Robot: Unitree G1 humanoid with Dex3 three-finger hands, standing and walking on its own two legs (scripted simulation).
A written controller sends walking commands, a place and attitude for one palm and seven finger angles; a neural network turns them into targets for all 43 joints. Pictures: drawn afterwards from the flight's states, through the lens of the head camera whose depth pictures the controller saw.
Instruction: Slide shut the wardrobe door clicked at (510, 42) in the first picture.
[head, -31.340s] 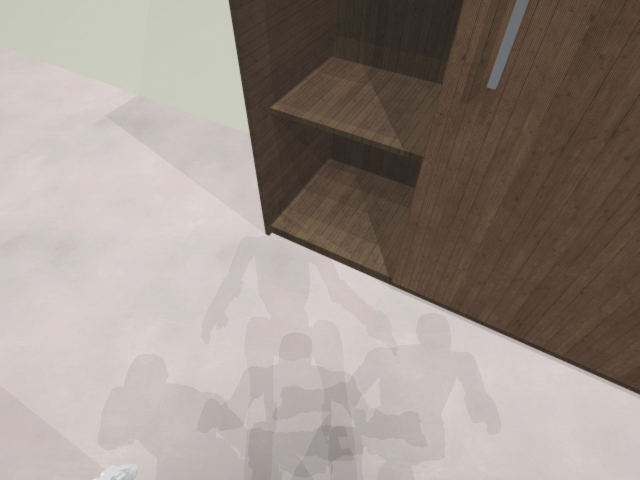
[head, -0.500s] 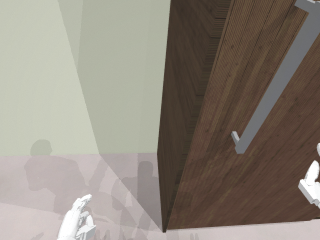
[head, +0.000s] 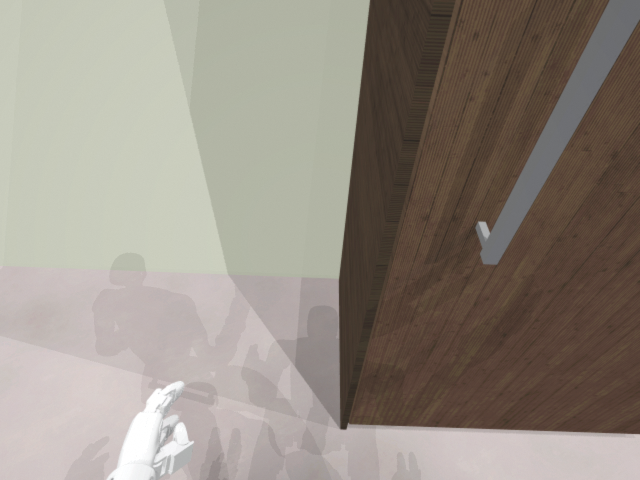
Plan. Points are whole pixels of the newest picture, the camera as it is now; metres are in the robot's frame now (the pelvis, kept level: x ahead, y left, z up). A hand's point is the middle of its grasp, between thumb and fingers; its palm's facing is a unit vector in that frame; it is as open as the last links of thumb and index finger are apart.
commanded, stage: step back with the hand held close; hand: right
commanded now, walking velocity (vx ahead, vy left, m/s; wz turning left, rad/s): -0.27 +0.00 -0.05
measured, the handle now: (541, 136) +0.39 -0.19 +0.27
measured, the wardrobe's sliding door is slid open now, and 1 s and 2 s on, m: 0.00 0.00 0.00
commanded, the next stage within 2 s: stop stepping back and stand still in 0.48 s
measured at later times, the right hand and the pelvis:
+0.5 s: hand out of the picture +0.05 -0.29 +0.18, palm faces +0.64 +0.66 -0.40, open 7.4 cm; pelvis -0.11 +0.00 -0.02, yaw -10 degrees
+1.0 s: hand out of the picture -0.24 -0.31 +0.22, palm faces +0.74 +0.60 -0.29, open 7.4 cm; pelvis -0.34 -0.01 -0.02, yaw -12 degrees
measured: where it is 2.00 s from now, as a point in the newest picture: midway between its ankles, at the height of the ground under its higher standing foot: outside the picture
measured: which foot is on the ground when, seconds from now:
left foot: down 0.00-0.64, up 0.66-0.82, down 0.84-1.00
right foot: down 0.00-0.80, up 0.82-1.00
